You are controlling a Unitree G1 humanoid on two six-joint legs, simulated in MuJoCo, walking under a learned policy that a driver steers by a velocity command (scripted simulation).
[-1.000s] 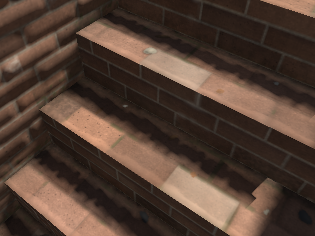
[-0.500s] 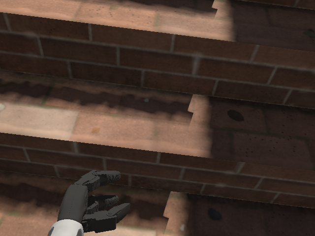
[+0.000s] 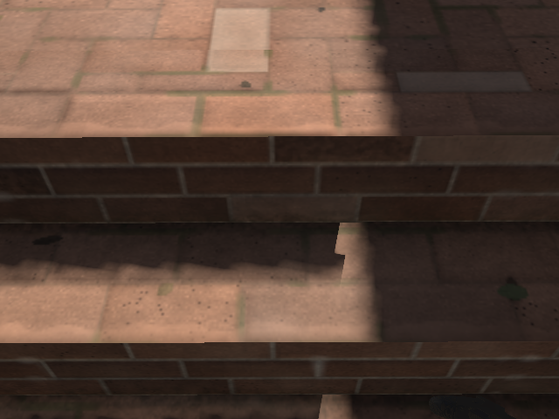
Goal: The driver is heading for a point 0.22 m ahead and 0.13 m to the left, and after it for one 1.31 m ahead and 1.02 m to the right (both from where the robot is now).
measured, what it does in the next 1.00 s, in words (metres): climbs, turning right: right foot 0.21 m higher, then left foot 0.21 m higher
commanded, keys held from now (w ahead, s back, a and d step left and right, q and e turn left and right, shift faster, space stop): w+q+shift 0.02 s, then w+e+shift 0.98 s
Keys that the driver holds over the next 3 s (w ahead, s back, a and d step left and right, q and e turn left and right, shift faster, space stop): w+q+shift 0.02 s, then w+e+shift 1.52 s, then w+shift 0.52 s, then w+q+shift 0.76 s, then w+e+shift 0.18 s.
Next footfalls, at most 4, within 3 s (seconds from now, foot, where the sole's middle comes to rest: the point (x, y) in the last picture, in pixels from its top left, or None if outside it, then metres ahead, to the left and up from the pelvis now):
0.28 right None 0.33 -0.08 -0.47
0.62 left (238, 269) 0.58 0.09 -0.27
1.06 right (527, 264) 0.57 -0.40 -0.27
1.52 left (413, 57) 0.88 -0.23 -0.06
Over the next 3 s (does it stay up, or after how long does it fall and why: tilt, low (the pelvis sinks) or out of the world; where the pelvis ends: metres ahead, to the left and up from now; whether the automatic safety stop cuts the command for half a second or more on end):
stays up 1.19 -0.35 0.70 its command is cut before an obstacle after 1.0 s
